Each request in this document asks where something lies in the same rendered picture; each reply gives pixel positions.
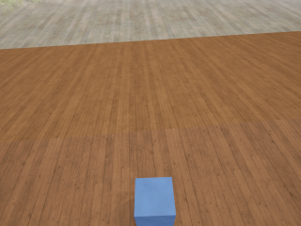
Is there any carton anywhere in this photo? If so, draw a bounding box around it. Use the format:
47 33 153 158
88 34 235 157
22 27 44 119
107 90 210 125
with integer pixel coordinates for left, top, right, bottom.
134 177 176 226

